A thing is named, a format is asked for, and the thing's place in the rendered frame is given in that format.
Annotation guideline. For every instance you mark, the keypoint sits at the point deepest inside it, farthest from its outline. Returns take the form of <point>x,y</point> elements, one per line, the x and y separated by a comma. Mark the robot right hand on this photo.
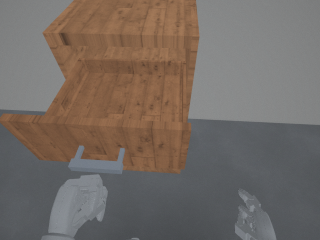
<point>259,226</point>

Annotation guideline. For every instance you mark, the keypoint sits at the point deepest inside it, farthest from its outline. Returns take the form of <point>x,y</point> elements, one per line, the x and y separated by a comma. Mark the robot left hand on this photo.
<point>86,193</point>

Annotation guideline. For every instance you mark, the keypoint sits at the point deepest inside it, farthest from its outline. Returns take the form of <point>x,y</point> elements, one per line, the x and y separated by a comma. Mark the drawer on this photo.
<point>108,104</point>

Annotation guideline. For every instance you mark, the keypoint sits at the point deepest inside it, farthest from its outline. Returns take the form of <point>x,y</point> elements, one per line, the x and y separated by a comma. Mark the cabinet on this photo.
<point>156,30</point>

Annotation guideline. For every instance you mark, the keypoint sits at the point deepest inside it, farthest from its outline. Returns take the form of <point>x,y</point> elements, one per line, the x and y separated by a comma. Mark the handle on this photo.
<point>96,166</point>

